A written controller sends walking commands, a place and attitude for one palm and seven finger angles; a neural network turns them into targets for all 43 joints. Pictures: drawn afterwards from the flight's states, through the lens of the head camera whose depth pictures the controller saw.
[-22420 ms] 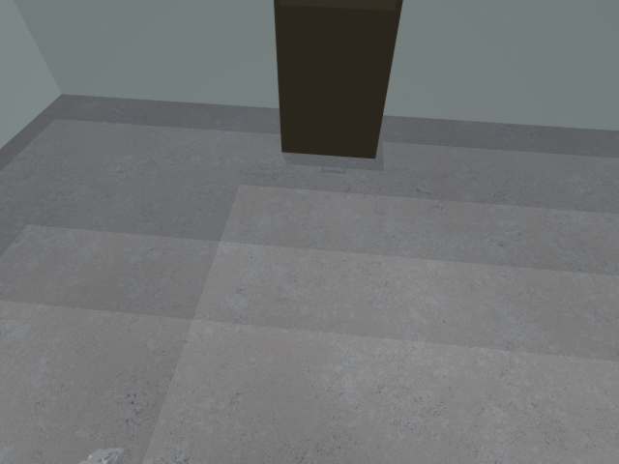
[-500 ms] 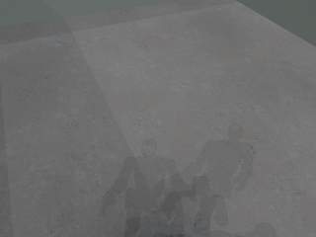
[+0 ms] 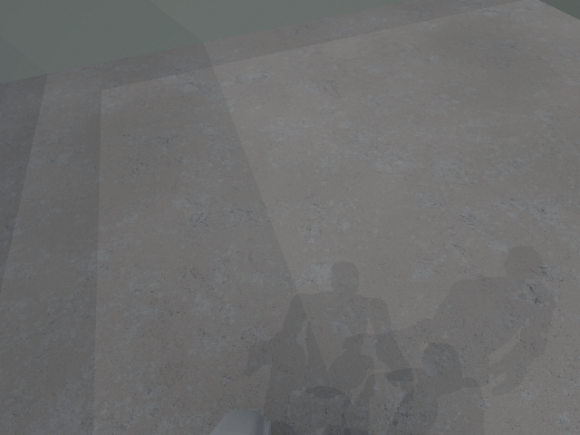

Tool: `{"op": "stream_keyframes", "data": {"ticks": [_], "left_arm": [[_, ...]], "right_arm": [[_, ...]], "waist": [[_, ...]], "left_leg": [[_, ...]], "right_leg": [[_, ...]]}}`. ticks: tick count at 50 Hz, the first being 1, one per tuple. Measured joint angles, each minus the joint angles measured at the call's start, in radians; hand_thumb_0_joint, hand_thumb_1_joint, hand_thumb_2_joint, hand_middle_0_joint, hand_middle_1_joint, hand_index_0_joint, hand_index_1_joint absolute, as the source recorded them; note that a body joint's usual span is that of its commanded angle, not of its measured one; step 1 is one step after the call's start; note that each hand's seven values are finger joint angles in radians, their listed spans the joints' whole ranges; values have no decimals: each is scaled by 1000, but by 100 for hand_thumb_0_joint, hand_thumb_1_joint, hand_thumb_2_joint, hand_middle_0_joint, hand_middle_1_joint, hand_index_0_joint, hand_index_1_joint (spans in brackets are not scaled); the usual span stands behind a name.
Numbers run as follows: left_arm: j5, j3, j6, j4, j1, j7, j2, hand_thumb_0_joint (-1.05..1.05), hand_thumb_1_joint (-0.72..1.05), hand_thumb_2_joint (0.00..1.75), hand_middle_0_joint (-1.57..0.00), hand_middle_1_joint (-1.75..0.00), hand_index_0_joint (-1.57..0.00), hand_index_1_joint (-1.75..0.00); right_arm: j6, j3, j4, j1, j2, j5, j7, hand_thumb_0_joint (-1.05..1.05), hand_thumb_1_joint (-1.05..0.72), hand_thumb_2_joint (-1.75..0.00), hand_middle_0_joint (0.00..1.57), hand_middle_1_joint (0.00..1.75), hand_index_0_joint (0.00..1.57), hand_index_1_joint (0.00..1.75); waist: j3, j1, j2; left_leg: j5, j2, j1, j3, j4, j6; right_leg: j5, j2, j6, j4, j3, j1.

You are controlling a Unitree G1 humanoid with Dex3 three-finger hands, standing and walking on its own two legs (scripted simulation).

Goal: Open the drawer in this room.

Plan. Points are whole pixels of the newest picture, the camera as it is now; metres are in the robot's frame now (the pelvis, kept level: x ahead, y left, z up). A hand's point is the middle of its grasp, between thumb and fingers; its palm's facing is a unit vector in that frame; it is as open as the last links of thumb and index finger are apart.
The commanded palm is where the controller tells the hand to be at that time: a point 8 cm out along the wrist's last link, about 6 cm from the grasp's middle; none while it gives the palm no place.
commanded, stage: turn or walk to find it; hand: left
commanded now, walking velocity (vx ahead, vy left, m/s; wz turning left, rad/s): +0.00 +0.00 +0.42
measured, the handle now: out of the picture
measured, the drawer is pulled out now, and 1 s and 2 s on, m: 0.00 0.00 0.00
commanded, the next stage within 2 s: none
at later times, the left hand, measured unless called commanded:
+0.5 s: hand out of the picture +0.01 +0.27 -0.17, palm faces +0.27 -0.93 -0.25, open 7.4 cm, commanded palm none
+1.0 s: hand out of the picture -0.06 +0.19 -0.16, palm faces +0.47 -0.84 -0.25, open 7.4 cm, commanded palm none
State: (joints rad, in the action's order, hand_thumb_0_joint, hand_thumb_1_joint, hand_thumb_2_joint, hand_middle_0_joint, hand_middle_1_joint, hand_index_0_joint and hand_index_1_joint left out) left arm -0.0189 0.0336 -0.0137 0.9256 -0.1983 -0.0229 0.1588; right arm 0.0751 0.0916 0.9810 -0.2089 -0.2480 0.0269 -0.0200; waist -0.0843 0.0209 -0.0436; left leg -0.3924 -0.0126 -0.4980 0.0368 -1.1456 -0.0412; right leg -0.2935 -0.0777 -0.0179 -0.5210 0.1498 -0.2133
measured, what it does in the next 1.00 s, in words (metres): steps on the spot, turning left: left foot, then right foot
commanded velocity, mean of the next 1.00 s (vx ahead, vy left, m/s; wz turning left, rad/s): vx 0.00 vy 0.00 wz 0.42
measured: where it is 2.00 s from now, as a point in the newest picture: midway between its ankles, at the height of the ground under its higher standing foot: outside the picture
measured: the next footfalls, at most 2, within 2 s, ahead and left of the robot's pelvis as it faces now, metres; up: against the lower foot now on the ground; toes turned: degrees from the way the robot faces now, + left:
left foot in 0.22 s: +0.01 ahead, +0.15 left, +0.00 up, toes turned +11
right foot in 0.66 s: +0.06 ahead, -0.09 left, +0.00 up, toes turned +13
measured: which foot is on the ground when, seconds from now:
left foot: up 0.00-0.20, down 0.22-0.66, up 0.68-1.00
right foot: down 0.00-0.24, up 0.26-0.64, down 0.66-1.00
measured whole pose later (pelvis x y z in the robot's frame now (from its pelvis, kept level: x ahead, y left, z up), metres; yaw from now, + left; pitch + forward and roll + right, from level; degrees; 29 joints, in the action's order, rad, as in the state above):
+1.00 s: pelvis -0.01 +0.00 +0.00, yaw +27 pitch -1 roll +2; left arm -0.03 0.04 -0.01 0.95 -0.24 -0.02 0.18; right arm 0.07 0.07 1.00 -0.18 -0.24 0.02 -0.02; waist -0.10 -0.01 0.00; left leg -0.46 0.03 -0.38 -0.01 -0.88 -0.05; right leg -0.30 -0.12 -0.02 -0.53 0.22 -0.21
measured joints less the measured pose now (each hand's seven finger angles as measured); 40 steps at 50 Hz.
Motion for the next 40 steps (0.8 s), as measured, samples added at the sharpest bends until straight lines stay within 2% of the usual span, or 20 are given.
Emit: {"op": "stream_keyframes", "data": {"ticks": [3,8,10,11,12,13,15,18,22,26,30,32,33,35,36,38,40], "left_arm": [[-3,1,2,8,-12,2,3,0,90,89,-21,-30,-21,-30],[-8,9,4,21,-27,6,27,0,90,89,-21,-30,-21,-30],[-6,15,0,31,-34,7,43,0,90,89,-21,-30,-21,-30],[-2,19,-5,33,-42,8,50,0,90,89,-21,-30,-21,-30],[3,24,-12,37,-46,8,61,0,90,89,-21,-30,-21,-30],[5,28,-22,43,-44,6,75,0,90,89,-21,-30,-21,-30],[7,33,-46,60,-35,-1,91,0,90,89,-20,-30,-21,-30],[8,38,-54,72,-15,4,101,1,90,89,-20,-30,-20,-30],[9,37,-44,54,12,10,101,1,90,89,-20,-30,-20,-30],[10,31,-40,28,41,10,90,1,91,89,-20,-30,-20,-30],[14,22,-30,6,64,10,69,0,90,89,-20,-30,-20,-30],[15,16,-17,-6,66,11,60,0,90,89,-20,-30,-20,-30],[14,13,-7,-12,61,11,56,0,90,89,-20,-30,-20,-30],[6,6,7,-13,57,7,33,0,90,89,-20,-30,-20,-30],[4,4,9,-16,51,6,24,0,90,89,-20,-30,-20,-30],[4,1,9,-17,36,4,10,0,90,89,-20,-30,-21,-30],[3,-1,7,-12,20,2,1,0,90,89,-20,-30,-21,-30]], "right_arm": [[3,-4,10,-3,2,-2,0,0,-91,-90,20,30,20,30],[-4,-21,16,23,11,-9,3,0,-91,-90,20,30,20,30],[-17,-28,6,35,14,-11,4,0,-91,-90,20,30,20,30],[-26,-31,-2,37,12,-11,2,0,-91,-90,20,30,20,30],[-36,-30,-8,44,16,-9,2,0,-91,-90,20,30,20,30],[-42,-32,-12,55,25,-7,2,0,-91,-90,20,30,20,30],[-54,-39,-23,66,38,-4,9,0,-91,-90,20,30,20,30],[-61,-47,-31,69,49,-1,22,0,-91,-90,20,30,20,30],[-62,-54,-33,64,58,-1,24,0,-91,-90,20,30,20,30],[-57,-52,-35,54,60,1,19,0,-91,-90,20,30,20,30],[-46,-42,-34,43,54,4,15,0,-91,-90,20,30,21,30],[-40,-36,-32,33,47,2,15,0,-91,-90,20,30,21,30],[-38,-32,-31,26,43,-1,14,0,-91,-90,20,30,21,30],[-28,-20,-26,25,25,-6,14,0,-91,-90,20,30,20,30],[-20,-15,-23,23,19,-5,15,0,-91,-90,20,30,20,30],[-9,-7,-15,22,7,-3,12,0,-91,-90,20,30,20,30],[-5,-3,-9,19,-1,-2,7,0,-91,-90,20,30,20,30]], "waist": [[-5,-5,19],[-19,-31,54],[-20,-37,66],[-14,-38,65],[-12,-39,74],[-18,-45,91],[-20,-49,96],[-13,-47,80],[-3,-46,66],[4,-36,52],[6,-17,31],[11,-13,23],[16,-14,22],[8,-10,-8],[6,-8,-12],[0,-8,-15],[-4,-6,-15]], "left_leg": [[-19,27,36,-17,70,-13],[-60,43,137,-60,314,-10],[-3,41,191,-82,448,-2],[66,42,226,-88,535,5],[67,34,231,-89,557,23],[56,23,223,-92,537,41],[49,21,222,-85,529,64],[85,20,244,-59,585,69],[133,8,268,-29,659,72],[154,-5,267,3,681,67],[151,-16,244,34,656,51],[139,-25,223,49,623,38],[126,-32,206,54,593,30],[12,-33,154,62,458,27],[-47,-40,120,56,355,27],[-70,-42,59,36,156,22],[-37,-27,22,19,33,12]], "right_leg": [[1,-20,4,8,30,6],[-14,-56,23,-22,71,-8],[-32,-72,39,-58,90,-22],[-48,-78,48,-90,99,-35],[-66,-90,57,-139,91,-60],[-137,-93,64,-208,55,-88],[-231,-63,73,-362,-19,-149],[-196,-29,81,-515,-72,-213],[-138,-16,92,-536,-102,-240],[-140,-2,97,-444,-116,-217],[-132,22,90,-267,-110,-150],[-56,34,84,-127,-98,-92],[-22,34,65,-54,-91,-60],[-25,41,14,-64,-66,-58],[-28,34,0,-69,-54,-54],[-23,22,-11,-53,-35,-36],[-12,13,-12,-29,-16,-17]]}}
